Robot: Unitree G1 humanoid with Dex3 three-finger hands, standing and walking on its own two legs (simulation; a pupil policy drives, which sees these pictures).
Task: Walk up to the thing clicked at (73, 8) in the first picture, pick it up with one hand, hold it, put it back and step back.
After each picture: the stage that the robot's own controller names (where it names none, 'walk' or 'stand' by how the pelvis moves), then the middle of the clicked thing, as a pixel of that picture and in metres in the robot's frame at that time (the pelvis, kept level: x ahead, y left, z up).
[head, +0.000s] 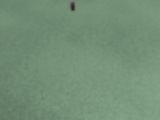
stand; (72, 6) +2.21 +0.09 -0.72
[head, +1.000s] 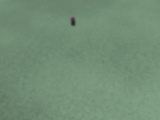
walk; (73, 21) +2.07 +0.25 -0.72
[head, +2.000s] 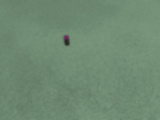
walk; (66, 40) +1.40 +0.25 -0.72
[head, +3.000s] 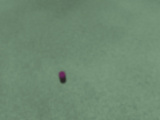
walk; (62, 77) +0.90 +0.21 -0.72
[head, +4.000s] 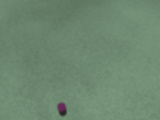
walk; (62, 109) +0.57 +0.18 -0.70
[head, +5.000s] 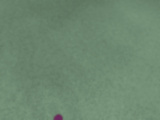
stand; out of the picture +0.44 +0.14 -0.70
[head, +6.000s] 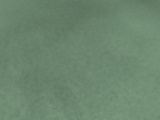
stand; out of the picture +0.38 +0.14 -0.72
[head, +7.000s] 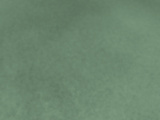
stand; out of the picture +0.39 +0.16 -0.73
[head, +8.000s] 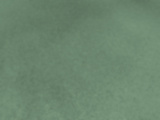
stand; out of the picture +0.39 +0.15 -0.73
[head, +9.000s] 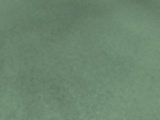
stand; out of the picture +0.39 +0.15 -0.73
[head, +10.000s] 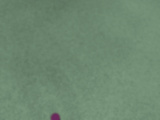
go down; (55, 119) +0.40 +0.15 -0.70
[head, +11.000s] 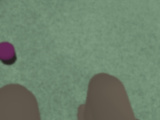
go down; (7, 54) +0.46 +0.21 -0.28
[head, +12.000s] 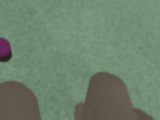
close in; (2, 50) +0.46 +0.22 -0.27
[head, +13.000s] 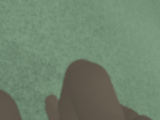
close in; out of the picture +0.45 +0.25 -0.22
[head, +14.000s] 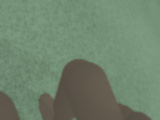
close; out of the picture +0.45 +0.27 -0.23
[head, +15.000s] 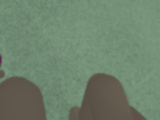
lift; out of the picture +0.36 +0.26 -0.12
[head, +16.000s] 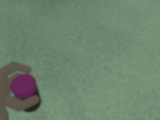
lift; (27, 94) +0.31 +0.17 +0.03
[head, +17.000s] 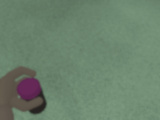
hold; (33, 96) +0.31 +0.16 +0.01
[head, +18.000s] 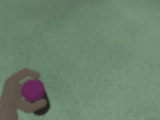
hold; (37, 98) +0.31 +0.15 +0.01
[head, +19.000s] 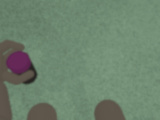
crouch; (23, 68) +0.39 +0.18 -0.07
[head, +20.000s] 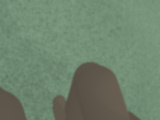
lower; out of the picture +0.42 +0.26 -0.21
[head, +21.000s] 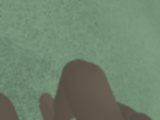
lower; out of the picture +0.43 +0.28 -0.23
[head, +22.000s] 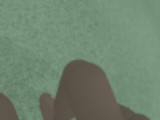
lower; out of the picture +0.43 +0.29 -0.23
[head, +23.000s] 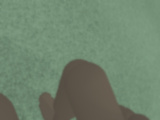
lower; out of the picture +0.44 +0.29 -0.23
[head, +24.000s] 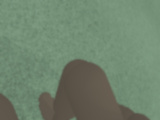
loosen; out of the picture +0.44 +0.29 -0.23
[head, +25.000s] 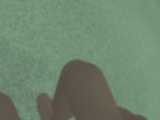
withdraw; out of the picture +0.43 +0.27 -0.24
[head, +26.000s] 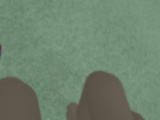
stand; out of the picture +0.44 +0.24 -0.26
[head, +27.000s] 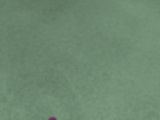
stand; out of the picture +0.39 +0.15 -0.63
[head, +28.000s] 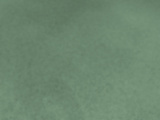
stand; out of the picture +0.40 +0.16 -0.67
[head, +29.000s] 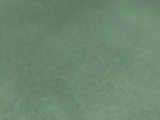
stand; out of the picture +0.39 +0.16 -0.67
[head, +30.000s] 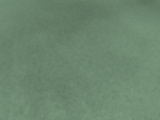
stand; out of the picture +0.41 +0.15 -0.72
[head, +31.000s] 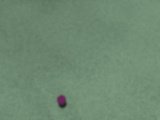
walk; (62, 101) +0.51 +0.14 -0.69
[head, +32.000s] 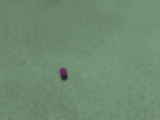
walk; (63, 74) +0.82 +0.17 -0.70
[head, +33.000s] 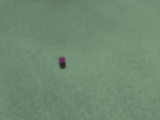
stand; (62, 63) +1.06 +0.18 -0.70
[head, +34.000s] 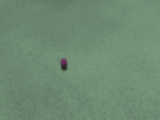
stand; (64, 64) +1.05 +0.15 -0.72
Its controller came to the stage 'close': yes
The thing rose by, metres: 0.72
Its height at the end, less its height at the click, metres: +0.00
